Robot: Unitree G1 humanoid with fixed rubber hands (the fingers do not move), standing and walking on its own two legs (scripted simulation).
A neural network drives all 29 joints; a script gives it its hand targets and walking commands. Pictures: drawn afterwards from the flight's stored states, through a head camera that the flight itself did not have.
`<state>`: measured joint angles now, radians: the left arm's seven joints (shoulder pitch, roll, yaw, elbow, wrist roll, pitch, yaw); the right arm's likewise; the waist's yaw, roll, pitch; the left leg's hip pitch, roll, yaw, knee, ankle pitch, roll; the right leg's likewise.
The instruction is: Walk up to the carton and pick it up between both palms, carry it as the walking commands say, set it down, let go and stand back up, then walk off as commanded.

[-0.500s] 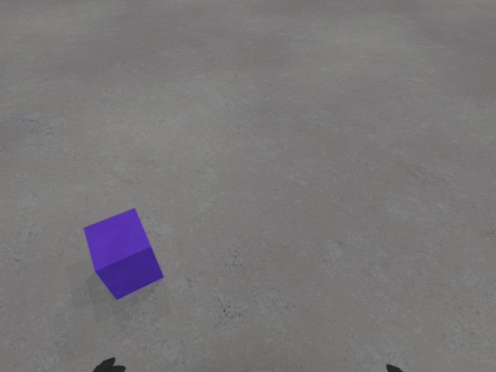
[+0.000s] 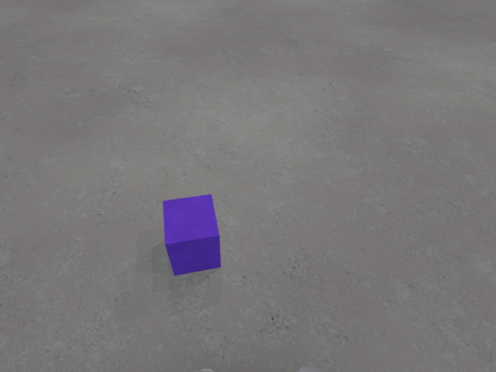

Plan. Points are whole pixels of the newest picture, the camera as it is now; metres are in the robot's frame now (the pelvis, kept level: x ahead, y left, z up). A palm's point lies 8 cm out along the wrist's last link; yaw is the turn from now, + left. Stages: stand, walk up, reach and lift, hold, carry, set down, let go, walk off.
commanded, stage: walk up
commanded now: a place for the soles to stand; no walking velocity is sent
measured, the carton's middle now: (192, 235) +0.77 +0.19 -0.61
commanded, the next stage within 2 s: none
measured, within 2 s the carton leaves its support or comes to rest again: neither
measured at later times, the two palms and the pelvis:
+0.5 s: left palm out of the picture +0.11 +0.34 -0.10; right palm (398, 338) +0.21 -0.27 -0.09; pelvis +0.09 +0.02 +0.00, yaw +11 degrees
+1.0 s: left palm out of the picture +0.13 +0.34 -0.11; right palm (365, 278) +0.34 -0.25 -0.11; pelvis +0.18 +0.02 -0.02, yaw +20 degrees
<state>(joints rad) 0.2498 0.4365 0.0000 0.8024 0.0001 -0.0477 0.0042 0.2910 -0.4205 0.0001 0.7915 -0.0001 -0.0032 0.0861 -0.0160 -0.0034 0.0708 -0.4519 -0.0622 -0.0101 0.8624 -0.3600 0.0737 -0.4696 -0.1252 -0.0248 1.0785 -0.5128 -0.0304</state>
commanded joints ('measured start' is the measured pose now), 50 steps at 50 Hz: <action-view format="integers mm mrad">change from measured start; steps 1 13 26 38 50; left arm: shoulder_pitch -8 82 -23 155 -143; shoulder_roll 212 337 217 366 252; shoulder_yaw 129 174 114 187 109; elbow -36 -77 -80 -36 -101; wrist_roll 16 35 5 22 17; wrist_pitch -48 -87 -58 -96 -44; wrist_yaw -6 17 -3 15 4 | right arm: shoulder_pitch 52 5 157 -20 203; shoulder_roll -299 -231 -306 -262 -390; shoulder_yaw -139 -124 -131 -100 -161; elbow -113 -100 -56 -124 -49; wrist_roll -45 -18 -7 -27 -20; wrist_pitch -30 -48 -86 -67 -78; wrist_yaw -24 -4 -74 -60 -65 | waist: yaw -37 59 -31 104 -104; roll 172 -120 106 -32 98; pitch -2 -68 -47 -70 74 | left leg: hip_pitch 45 -320 255 -506 188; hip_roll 247 139 277 92 373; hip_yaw -586 -48 -563 -162 -913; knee -552 142 -372 386 -635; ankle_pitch -371 -109 329 -143 -632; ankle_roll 213 -60 156 -28 219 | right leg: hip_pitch -116 358 -272 452 -505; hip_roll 56 -302 8 -409 8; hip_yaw -5 243 54 578 47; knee -101 -703 43 -740 240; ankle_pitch -26 -34 37 -199 -1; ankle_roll -9 -233 3 -276 -11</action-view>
